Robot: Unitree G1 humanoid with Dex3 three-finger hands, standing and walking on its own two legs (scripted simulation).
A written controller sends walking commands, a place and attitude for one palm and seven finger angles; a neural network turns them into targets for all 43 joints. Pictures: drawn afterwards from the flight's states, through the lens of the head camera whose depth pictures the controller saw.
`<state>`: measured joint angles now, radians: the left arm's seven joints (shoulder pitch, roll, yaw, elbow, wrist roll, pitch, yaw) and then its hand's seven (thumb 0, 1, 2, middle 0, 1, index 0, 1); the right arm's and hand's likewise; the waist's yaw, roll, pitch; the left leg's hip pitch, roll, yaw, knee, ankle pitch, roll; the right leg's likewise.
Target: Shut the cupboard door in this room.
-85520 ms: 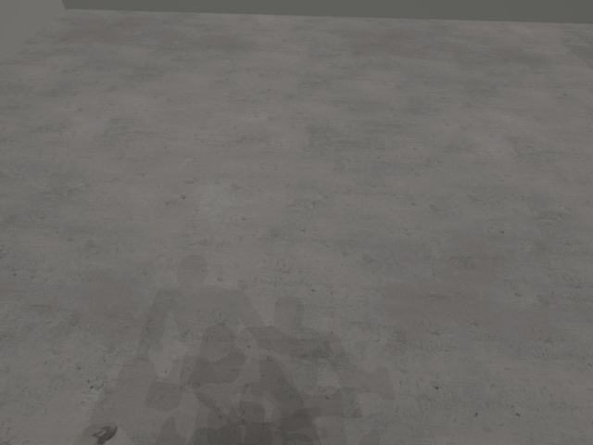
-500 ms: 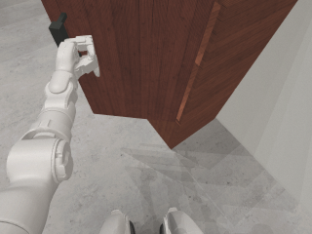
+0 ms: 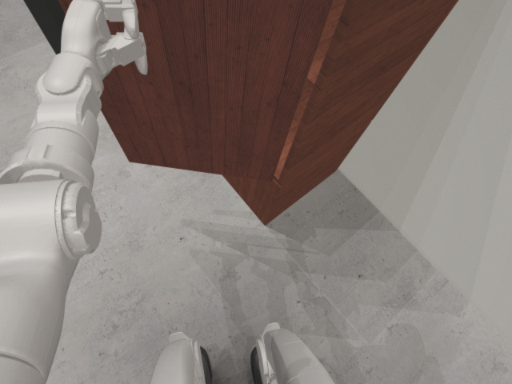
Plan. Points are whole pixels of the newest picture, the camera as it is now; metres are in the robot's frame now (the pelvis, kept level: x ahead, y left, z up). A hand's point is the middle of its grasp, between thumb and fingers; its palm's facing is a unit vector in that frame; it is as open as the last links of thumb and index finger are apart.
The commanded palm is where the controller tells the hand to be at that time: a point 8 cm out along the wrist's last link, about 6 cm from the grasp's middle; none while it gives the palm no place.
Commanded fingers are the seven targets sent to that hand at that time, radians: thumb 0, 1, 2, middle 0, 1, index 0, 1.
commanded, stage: push the door shut along its arc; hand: left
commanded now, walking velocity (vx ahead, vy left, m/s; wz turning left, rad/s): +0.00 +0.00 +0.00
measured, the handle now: (69, 30) +0.62 +0.16 +0.11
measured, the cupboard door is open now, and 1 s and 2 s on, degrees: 45 34 34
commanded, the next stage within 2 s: pull the fist back off the door in 0.40 s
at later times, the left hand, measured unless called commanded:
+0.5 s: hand (153, 29) +0.59 +0.05 +0.13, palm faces -0.34 -0.94 -0.03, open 3.5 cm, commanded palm +0.62 +0.06 +0.12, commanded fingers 0.00 0.90 0.90 -1.30 -1.50 -1.30 -1.50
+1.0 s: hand (161, 29) +0.60 +0.04 +0.13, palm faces +0.11 -0.99 -0.02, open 3.1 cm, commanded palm +0.54 +0.08 +0.12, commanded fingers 0.00 0.90 0.90 -1.30 -1.50 -1.30 -1.50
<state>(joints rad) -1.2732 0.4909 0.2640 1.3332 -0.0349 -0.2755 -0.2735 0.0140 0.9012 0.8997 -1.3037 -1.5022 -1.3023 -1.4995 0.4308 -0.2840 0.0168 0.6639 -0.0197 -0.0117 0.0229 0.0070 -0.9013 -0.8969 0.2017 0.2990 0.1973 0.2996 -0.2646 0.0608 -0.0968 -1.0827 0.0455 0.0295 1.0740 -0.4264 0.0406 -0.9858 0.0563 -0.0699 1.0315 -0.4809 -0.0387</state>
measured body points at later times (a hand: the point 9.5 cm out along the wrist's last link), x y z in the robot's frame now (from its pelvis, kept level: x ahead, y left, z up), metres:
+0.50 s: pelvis -0.01 +0.00 -0.02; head +0.17 +0.02 +0.39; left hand +0.61 +0.10 +0.13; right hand -0.08 -0.26 -0.11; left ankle +0.03 +0.10 -0.66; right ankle +0.00 -0.10 -0.66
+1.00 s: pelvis +0.02 -0.01 +0.01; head +0.17 -0.01 +0.44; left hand +0.58 +0.09 +0.13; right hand -0.07 -0.23 -0.09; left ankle +0.03 +0.10 -0.66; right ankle +0.00 -0.10 -0.66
